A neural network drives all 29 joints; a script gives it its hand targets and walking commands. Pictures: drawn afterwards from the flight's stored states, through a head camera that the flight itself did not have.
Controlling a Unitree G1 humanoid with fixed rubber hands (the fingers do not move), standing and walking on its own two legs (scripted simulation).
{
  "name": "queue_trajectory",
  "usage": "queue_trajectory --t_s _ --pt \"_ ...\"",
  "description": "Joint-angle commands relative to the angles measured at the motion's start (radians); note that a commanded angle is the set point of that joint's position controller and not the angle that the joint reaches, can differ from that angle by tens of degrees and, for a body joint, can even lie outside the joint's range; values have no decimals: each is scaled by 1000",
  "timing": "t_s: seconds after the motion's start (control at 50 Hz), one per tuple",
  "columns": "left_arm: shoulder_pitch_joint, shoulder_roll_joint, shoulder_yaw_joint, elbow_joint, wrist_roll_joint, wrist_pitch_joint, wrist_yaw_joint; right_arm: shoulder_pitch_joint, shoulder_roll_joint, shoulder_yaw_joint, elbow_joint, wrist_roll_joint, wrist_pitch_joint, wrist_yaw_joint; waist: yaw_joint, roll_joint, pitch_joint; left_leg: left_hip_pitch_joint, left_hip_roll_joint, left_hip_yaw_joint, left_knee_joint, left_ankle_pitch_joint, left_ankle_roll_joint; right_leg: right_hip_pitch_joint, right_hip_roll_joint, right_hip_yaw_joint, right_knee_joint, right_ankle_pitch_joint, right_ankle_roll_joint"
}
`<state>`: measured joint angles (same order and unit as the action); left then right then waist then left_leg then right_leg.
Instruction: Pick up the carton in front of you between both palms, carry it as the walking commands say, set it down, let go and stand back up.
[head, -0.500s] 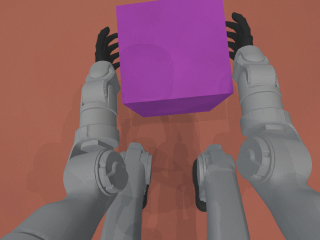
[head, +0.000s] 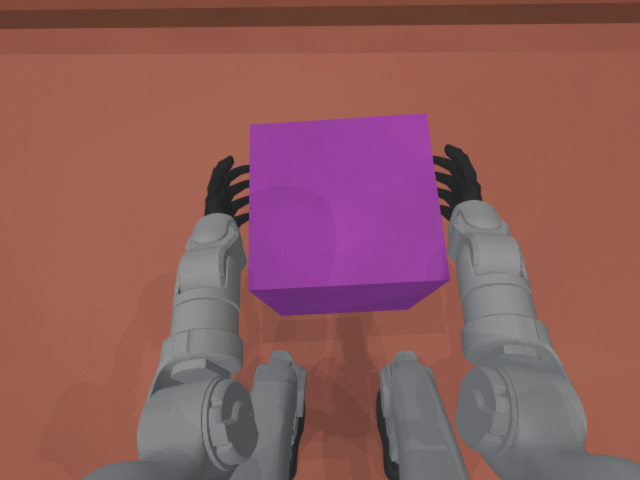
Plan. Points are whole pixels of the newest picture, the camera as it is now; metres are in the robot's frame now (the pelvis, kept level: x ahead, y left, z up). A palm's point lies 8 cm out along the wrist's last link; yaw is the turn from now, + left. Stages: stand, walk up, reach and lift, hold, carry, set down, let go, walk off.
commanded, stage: reach and lift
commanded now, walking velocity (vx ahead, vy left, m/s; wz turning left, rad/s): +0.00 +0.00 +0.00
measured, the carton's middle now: (341, 232) +0.44 +0.00 -0.10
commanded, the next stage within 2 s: hold in 1.82 s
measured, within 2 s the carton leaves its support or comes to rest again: neither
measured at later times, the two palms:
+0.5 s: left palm (167, 194) +0.39 +0.15 +0.12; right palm (527, 189) +0.39 -0.15 +0.12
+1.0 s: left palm (89, 168) +0.36 +0.15 +0.22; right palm (624, 171) +0.35 -0.15 +0.22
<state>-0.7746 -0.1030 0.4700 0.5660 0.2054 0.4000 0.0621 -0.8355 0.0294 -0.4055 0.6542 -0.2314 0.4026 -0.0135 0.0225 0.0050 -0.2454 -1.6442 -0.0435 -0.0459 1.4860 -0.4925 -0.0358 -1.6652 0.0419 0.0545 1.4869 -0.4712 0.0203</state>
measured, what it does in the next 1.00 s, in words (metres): rises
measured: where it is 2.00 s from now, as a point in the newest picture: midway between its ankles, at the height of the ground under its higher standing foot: (340, 450)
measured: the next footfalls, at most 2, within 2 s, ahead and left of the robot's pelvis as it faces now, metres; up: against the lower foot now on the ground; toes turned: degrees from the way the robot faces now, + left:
none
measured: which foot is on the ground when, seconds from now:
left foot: down 0.00-1.00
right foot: down 0.00-1.00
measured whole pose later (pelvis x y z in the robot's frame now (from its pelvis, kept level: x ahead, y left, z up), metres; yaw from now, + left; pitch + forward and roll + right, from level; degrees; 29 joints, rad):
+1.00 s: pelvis +0.06 +0.01 +0.19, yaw -1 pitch -4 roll +0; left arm -0.33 -0.17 0.32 0.41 0.30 0.60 -0.02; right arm -0.33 0.17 -0.32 0.41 -0.31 0.61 0.02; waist 0.00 0.00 -0.01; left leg -0.19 -0.02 -0.06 0.49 -0.23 -0.01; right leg -0.20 0.01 0.06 0.48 -0.22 0.01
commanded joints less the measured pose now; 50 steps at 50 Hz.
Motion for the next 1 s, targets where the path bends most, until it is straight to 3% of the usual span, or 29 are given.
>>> queue_trajectory --t_s 0.0,0.4,0.66,0.74,0.84,0.92,0.98 --pt "-622 -1055 -604 66 -161 -12 -276 -533 1121 530 48 158 -17 237 -10 -37 -766 455 -131 72 -226 188 10 612 124 -62 -231 201 -3" --pt "-238 -1076 -685 8 -129 -16 -286 -178 1151 636 -70 152 -21 239 -10 -18 -474 976 -95 -9 -639 334 33 1087 91 16 -636 346 -19" --pt "-26 -1056 -773 -117 -147 78 -289 31 1121 707 -207 170 71 245 -20 0 -230 1348 -60 -31 -927 497 30 1418 66 25 -921 487 -20" --pt "17 -1050 -794 -165 -161 127 -294 63 1105 734 -265 187 123 247 -19 -1 -136 1439 -51 -36 -1013 486 32 1503 58 23 -1007 471 -20" --pt "30 -1020 -728 -144 -128 181 -302 81 1078 667 -250 156 177 255 -25 -1 29 1458 -44 -30 -1090 360 35 1518 52 16 -1080 348 -30" --pt "-34 -1008 -665 -110 -98 188 -312 15 1063 603 -212 128 185 269 -22 7 92 1451 -38 -22 -1108 257 43 1509 47 4 -1093 250 -35" --pt "-97 -1025 -675 -127 -106 181 -317 -49 1082 614 -228 136 179 275 -21 7 55 1466 -36 -22 -1104 256 46 1529 46 4 -1089 250 -34"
